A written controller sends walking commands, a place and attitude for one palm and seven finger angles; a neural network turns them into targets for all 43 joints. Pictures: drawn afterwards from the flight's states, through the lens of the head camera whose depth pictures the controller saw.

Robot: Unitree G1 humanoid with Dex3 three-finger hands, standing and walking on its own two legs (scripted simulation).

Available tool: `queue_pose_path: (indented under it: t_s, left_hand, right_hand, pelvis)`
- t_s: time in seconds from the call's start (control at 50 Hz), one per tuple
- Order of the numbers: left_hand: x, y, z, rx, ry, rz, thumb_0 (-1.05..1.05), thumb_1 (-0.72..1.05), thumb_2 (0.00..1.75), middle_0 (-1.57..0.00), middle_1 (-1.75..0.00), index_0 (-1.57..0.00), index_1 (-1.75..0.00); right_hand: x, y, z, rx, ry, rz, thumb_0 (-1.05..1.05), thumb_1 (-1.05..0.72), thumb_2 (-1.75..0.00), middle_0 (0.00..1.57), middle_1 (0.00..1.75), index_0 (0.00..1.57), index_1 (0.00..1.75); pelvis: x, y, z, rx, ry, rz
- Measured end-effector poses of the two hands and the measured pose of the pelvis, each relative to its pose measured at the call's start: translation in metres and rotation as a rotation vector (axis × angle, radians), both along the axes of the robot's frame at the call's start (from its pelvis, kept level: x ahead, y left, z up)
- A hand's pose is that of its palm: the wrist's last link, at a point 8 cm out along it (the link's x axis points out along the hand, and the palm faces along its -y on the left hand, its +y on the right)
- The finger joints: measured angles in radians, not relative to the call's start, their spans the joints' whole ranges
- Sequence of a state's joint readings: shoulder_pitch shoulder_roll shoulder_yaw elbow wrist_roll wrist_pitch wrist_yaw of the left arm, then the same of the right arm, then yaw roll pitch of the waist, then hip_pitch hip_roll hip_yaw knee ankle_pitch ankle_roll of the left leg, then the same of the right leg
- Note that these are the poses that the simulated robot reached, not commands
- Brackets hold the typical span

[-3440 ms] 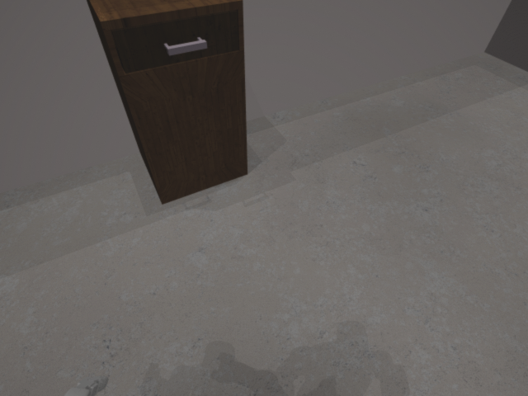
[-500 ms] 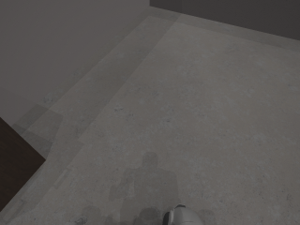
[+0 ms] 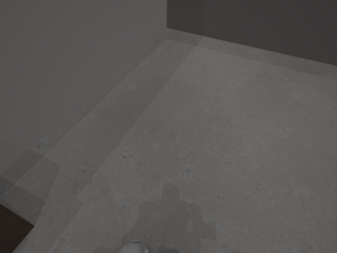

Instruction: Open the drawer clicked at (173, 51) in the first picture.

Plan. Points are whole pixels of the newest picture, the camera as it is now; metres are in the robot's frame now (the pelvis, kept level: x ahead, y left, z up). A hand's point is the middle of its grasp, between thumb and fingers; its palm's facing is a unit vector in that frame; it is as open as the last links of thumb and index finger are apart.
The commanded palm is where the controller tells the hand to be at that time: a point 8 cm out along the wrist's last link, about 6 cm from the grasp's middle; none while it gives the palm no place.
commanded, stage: turn to face it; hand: left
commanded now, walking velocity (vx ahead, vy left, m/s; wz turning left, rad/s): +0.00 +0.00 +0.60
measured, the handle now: out of the picture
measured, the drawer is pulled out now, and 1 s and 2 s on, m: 0.00 0.00 0.00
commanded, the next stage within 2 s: take the last steps up to it in 1.80 s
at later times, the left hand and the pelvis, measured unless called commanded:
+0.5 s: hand out of the picture +0.12 +0.22 -0.15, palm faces +0.26 -0.93 -0.26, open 7.3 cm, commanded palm none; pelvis +0.05 -0.01 +0.00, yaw +14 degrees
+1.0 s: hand out of the picture -0.04 +0.15 -0.17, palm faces +0.57 -0.78 -0.24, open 7.4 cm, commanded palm none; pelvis +0.05 -0.03 +0.00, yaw +35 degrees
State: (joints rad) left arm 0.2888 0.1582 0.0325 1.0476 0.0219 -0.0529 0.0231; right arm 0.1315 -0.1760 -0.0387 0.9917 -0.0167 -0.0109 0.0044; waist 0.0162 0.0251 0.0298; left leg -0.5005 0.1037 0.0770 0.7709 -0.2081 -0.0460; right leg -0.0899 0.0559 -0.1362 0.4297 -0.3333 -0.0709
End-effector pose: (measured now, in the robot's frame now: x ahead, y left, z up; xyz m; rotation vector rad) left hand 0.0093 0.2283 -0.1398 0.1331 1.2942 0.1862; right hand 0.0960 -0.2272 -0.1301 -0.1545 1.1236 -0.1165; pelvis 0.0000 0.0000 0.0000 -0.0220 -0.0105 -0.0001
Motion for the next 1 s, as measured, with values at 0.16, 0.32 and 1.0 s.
queue_pose_path:
  t_s: [0.16, 0.32, 1.0]
  left_hand:
    - [0.017, 0.015, -0.026, -0.051, 0.057, 0.097, 0.01, 0.91, 0.9, -0.2, -0.3, -0.2, -0.3]
    - [0.061, 0.043, -0.004, -0.004, -0.051, 0.133, 0.01, 0.91, 0.9, -0.2, -0.3, -0.2, -0.3]
    - [-0.08, -0.043, 0.001, 0.035, 0.031, 0.572, 0.01, 0.9, 0.9, -0.21, -0.3, -0.21, -0.3]
  right_hand:
    - [0.037, 0.034, -0.005, -0.028, 0.052, 0.075, 0.0, -0.91, -0.9, 0.2, 0.3, 0.2, 0.3]
    - [0.031, 0.017, 0.008, -0.082, 0.131, 0.09, -0.01, -0.92, -0.9, 0.2, 0.3, 0.2, 0.3]
    - [0.18, 0.031, 0.001, -0.098, 0.07, 0.599, 0.0, -0.91, -0.9, 0.19, 0.3, 0.2, 0.3]
  pelvis:
    - [0.038, 0.023, -0.012, 0.007, -0.02, 0.069]
    - [0.044, 0.024, 0.002, -0.016, 0.0, 0.146]
    - [0.045, -0.033, -0.005, 0.026, 0.031, 0.602]
